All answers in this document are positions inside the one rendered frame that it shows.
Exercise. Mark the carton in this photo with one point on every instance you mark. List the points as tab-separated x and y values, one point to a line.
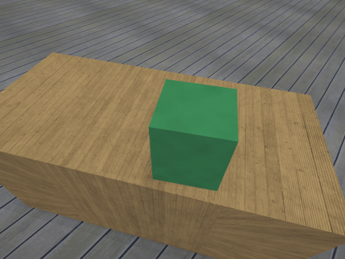
193	133

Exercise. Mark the pedestal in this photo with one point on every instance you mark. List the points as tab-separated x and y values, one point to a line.
74	141

